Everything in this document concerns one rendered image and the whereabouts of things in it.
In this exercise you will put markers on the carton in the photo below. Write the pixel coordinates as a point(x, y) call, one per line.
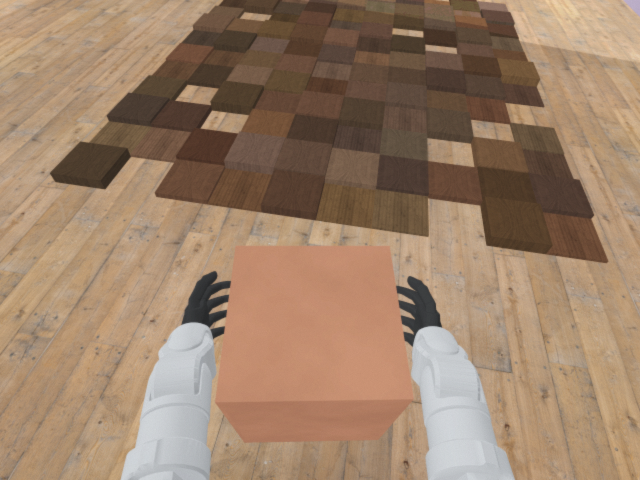
point(313, 346)

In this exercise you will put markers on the left robot hand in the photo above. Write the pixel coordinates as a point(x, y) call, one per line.
point(199, 305)

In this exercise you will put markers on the right robot hand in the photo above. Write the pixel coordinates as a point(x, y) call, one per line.
point(424, 311)

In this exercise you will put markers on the left robot forearm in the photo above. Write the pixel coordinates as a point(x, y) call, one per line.
point(172, 437)

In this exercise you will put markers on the right robot forearm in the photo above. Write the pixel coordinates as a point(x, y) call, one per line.
point(462, 443)

